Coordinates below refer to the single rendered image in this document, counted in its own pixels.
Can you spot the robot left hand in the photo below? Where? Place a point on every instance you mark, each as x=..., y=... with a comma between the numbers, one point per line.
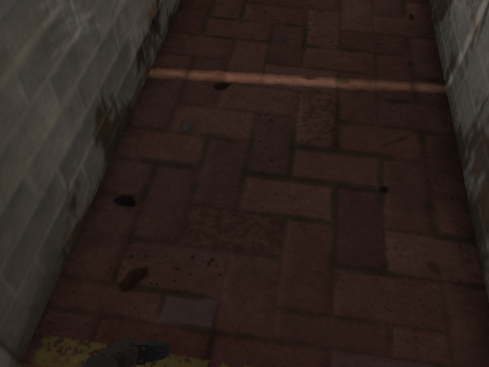
x=128, y=352

